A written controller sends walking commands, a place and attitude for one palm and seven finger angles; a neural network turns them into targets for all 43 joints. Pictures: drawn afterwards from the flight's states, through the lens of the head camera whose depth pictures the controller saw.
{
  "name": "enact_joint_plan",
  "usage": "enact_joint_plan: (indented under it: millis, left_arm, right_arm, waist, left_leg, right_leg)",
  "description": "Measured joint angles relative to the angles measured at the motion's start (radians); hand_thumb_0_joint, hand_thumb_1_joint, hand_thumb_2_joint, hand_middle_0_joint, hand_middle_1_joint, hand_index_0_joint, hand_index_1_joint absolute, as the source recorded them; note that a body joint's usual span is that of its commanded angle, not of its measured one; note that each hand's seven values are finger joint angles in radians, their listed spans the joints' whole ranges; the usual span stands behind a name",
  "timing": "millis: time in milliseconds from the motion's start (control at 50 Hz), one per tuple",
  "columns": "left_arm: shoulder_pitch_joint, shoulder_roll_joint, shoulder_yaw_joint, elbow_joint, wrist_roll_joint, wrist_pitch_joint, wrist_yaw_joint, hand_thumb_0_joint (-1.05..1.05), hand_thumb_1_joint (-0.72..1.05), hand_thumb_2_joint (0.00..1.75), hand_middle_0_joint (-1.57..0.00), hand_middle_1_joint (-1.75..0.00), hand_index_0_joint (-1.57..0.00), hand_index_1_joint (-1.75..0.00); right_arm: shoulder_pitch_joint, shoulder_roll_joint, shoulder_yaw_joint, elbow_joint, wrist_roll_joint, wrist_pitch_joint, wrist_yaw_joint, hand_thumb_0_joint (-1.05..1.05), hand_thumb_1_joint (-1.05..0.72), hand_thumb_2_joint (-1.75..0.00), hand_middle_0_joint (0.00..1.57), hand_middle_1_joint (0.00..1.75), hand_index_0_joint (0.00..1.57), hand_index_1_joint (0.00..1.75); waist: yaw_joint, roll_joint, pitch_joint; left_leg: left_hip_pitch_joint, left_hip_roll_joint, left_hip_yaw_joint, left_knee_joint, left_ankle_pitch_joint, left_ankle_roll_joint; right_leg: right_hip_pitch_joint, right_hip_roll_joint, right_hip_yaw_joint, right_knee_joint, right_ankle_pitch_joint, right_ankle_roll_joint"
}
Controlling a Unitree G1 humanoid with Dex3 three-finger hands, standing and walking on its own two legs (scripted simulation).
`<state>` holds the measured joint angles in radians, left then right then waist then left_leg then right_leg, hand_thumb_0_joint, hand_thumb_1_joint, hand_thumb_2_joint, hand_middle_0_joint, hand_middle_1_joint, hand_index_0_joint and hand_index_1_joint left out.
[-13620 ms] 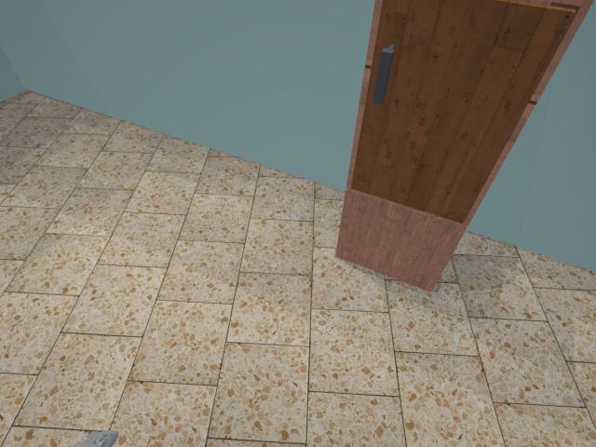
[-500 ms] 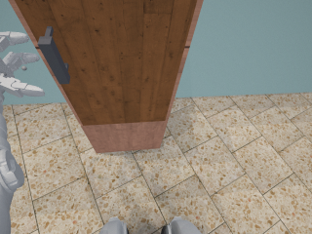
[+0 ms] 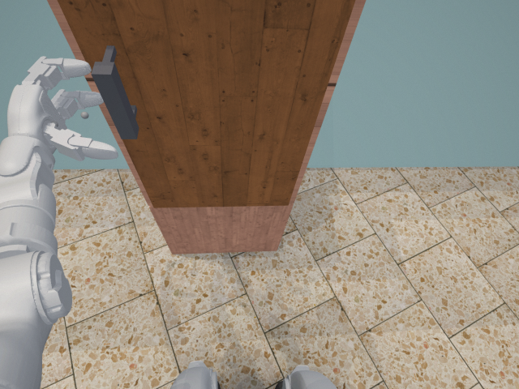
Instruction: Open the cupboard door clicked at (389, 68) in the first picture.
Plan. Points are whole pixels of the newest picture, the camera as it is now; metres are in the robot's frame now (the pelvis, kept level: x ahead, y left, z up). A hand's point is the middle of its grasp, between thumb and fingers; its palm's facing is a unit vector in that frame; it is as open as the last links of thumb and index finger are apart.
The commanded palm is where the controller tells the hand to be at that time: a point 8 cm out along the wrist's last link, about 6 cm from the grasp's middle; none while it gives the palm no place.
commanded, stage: slide the fingers in behind the handle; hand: left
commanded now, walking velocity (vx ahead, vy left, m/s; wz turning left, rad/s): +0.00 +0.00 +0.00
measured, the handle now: (120, 94) +0.53 +0.20 +0.11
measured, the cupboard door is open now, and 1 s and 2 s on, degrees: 0 0 0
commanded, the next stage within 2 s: move the hooked fingers beside the handle in 1.00 s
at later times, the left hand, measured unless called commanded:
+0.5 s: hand (98, 122) +0.47 +0.22 +0.11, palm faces +0.10 -0.99 -0.01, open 15.1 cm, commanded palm +0.46 +0.22 +0.11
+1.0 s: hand (100, 123) +0.47 +0.22 +0.11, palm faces +0.11 -0.99 -0.02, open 15.3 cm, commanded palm +0.46 +0.22 +0.11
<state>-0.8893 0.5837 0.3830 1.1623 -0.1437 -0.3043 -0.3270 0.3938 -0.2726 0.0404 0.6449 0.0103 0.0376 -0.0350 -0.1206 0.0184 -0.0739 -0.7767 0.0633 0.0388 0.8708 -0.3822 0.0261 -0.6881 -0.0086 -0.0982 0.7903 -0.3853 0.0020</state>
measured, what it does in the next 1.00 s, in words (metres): stands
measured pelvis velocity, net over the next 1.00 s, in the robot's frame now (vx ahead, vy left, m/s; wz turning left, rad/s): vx -0.01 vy -0.01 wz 0.05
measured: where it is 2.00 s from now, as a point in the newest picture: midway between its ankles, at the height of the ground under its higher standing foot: outside the picture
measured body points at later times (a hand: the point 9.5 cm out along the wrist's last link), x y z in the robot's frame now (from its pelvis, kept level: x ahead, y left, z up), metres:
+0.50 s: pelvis +0.00 -0.01 +0.00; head +0.09 +0.01 +0.44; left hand +0.46 +0.27 +0.11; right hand +0.04 -0.27 -0.12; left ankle +0.02 +0.10 -0.70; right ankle -0.01 -0.13 -0.70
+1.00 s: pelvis -0.01 -0.01 +0.00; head +0.09 +0.01 +0.44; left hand +0.46 +0.27 +0.11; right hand +0.03 -0.28 -0.12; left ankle +0.02 +0.10 -0.70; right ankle -0.01 -0.13 -0.70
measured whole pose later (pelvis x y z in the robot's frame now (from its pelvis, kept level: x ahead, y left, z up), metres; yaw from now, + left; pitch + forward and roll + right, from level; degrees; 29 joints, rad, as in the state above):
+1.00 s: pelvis -0.01 -0.01 +0.00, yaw +3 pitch +15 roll -3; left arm -0.91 0.48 0.26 1.18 -0.19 -0.35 -0.20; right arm 0.37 -0.28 0.03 0.72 0.01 -0.04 -0.02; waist -0.09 0.03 -0.07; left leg -0.77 0.04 -0.01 0.87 -0.37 0.01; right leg -0.67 -0.02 -0.14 0.81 -0.40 -0.01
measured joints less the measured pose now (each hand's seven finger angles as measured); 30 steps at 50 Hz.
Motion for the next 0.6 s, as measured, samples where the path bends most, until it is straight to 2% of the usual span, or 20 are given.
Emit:
enact_joint_plan:
  millis: [220,440,600]
  left_arm:
    - [-0.014,-0.049,-0.064,-0.004,-0.014,-0.005,0.066,-0.01,-0.50,0.30,-0.28,-1.20,-0.22,-1.24]
    - [0.017,-0.100,-0.103,-0.039,-0.036,-0.014,0.111,-0.01,-0.50,0.30,-0.29,-1.20,-0.10,-1.20]
    - [0.025,-0.119,-0.116,-0.032,-0.042,-0.028,0.127,-0.01,-0.50,0.30,-0.30,-1.20,-0.02,-1.15]
  right_arm:
    - [-0.011,0.005,-0.007,0.033,-0.007,-0.027,0.013,0.00,-0.90,-0.89,0.20,0.30,0.21,0.30]
    - [-0.014,0.000,-0.020,0.053,-0.007,-0.041,0.023,0.00,-0.90,-0.89,0.20,0.30,0.20,0.30]
    - [-0.027,0.003,-0.016,0.059,-0.003,-0.051,0.023,0.00,-0.91,-0.89,0.20,0.30,0.20,0.30]
  waist:
    - [0.021,0.004,-0.003]
    - [0.035,0.007,-0.003]
    - [0.036,0.007,0.000]
  left_leg:
    - [0.000,-0.010,-0.022,0.006,-0.001,-0.005]
    - [0.018,-0.014,-0.034,0.003,0.000,-0.011]
    - [0.032,-0.015,-0.036,-0.004,0.005,-0.013]
  right_leg:
    - [0.010,-0.008,-0.021,0.008,-0.012,-0.004]
    - [0.031,-0.009,-0.032,0.008,-0.018,-0.010]
    - [0.043,-0.010,-0.034,0.007,-0.017,-0.013]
